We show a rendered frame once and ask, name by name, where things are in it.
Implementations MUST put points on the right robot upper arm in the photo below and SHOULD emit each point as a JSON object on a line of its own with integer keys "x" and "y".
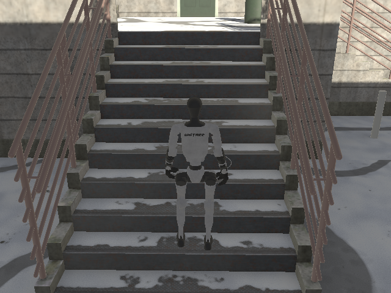
{"x": 214, "y": 130}

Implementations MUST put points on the left robot hand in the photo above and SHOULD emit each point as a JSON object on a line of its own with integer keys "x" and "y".
{"x": 174, "y": 170}

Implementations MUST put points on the robot left forearm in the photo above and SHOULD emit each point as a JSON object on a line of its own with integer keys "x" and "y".
{"x": 169, "y": 161}

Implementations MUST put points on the robot head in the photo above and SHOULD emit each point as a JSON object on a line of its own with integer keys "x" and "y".
{"x": 194, "y": 106}

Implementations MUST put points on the right robot hand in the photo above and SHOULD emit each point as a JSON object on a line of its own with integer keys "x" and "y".
{"x": 222, "y": 176}

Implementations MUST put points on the robot right thigh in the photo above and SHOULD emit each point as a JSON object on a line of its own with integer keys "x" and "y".
{"x": 210, "y": 185}

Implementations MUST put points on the left robot upper arm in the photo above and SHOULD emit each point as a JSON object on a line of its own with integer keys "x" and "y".
{"x": 173, "y": 138}

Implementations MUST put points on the robot right forearm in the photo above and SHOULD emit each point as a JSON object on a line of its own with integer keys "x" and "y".
{"x": 222, "y": 163}

